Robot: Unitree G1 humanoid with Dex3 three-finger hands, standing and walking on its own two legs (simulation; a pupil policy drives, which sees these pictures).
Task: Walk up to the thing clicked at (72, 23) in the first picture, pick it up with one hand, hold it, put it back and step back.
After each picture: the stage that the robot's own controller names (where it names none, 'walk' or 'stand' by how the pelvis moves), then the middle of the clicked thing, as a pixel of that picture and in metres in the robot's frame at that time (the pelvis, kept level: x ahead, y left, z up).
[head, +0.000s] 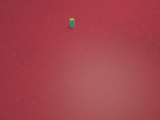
stand; (72, 23) +1.80 +0.13 -0.72
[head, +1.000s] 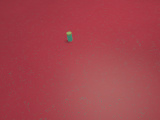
walk; (69, 36) +1.65 +0.29 -0.71
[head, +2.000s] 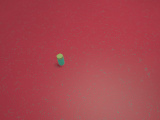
walk; (60, 59) +1.10 +0.33 -0.72
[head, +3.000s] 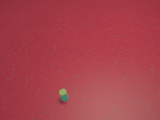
walk; (64, 95) +0.70 +0.25 -0.72
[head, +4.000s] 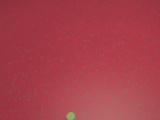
walk; (71, 119) +0.48 +0.14 -0.72
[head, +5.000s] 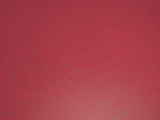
stand; out of the picture +0.39 +0.18 -0.71
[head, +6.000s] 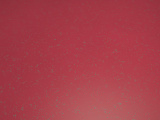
stand; out of the picture +0.35 +0.17 -0.72
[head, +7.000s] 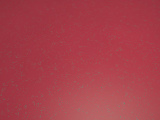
stand; out of the picture +0.33 +0.15 -0.72
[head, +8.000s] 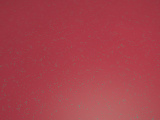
stand; out of the picture +0.34 +0.15 -0.71
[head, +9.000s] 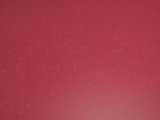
stand; out of the picture +0.37 +0.17 -0.72
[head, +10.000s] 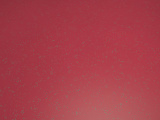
stand; out of the picture +0.33 +0.17 -0.72
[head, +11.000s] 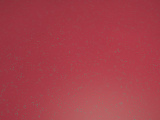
stand; out of the picture +0.36 +0.16 -0.73
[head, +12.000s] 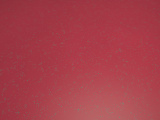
stand; out of the picture +0.35 +0.15 -0.73
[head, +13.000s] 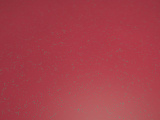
go down; out of the picture +0.35 +0.15 -0.73
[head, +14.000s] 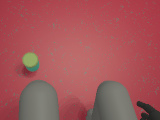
go down; (31, 62) +0.43 +0.20 -0.34
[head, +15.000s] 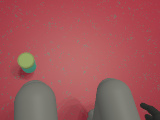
approach; (27, 63) +0.43 +0.22 -0.30
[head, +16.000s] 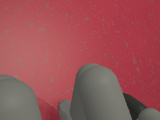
close in; out of the picture +0.41 +0.26 -0.22
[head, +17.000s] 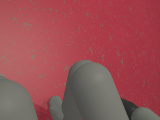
close; out of the picture +0.41 +0.27 -0.22
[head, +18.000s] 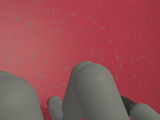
lift; out of the picture +0.36 +0.23 -0.23
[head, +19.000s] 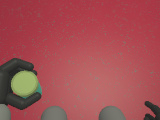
lift; (28, 88) +0.31 +0.18 +0.00
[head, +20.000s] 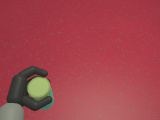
hold; (41, 94) +0.31 +0.15 +0.01
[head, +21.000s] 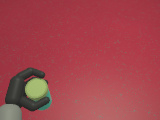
hold; (39, 95) +0.31 +0.16 +0.01
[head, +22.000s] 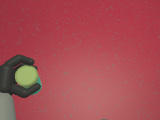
crouch; (29, 81) +0.36 +0.18 -0.05
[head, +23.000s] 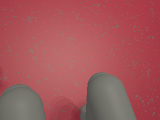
lower; out of the picture +0.46 +0.27 -0.10
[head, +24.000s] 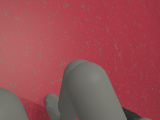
lower; out of the picture +0.43 +0.28 -0.22
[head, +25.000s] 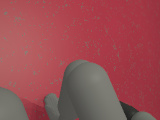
lower; out of the picture +0.43 +0.29 -0.23
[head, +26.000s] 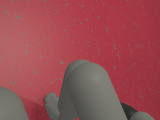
lower; out of the picture +0.43 +0.29 -0.23
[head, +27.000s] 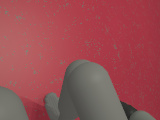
lower; out of the picture +0.43 +0.29 -0.23
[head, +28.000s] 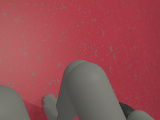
open; out of the picture +0.43 +0.27 -0.24
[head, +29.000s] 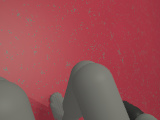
stand; out of the picture +0.42 +0.26 -0.24
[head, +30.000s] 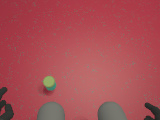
walk; (50, 83) +0.43 +0.17 -0.49
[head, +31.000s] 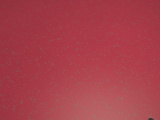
stand; out of the picture +0.38 +0.15 -0.66
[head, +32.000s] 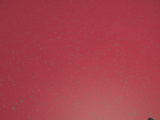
stand; out of the picture +0.39 +0.15 -0.67
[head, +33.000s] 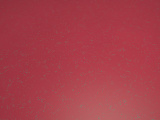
stand; out of the picture +0.40 +0.14 -0.72
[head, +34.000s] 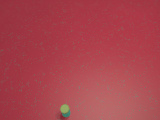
walk; (65, 110) +0.44 +0.16 -0.69
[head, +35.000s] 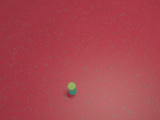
walk; (72, 88) +0.59 +0.13 -0.71
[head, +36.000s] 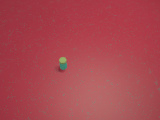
walk; (63, 63) +0.87 +0.13 -0.70
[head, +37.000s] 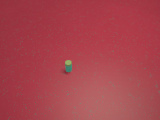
stand; (68, 66) +1.00 +0.15 -0.71
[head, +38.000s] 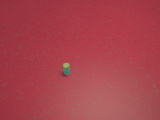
stand; (66, 68) +1.01 +0.17 -0.72
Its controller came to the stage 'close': yes
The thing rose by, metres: 0.71
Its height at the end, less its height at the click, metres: +0.00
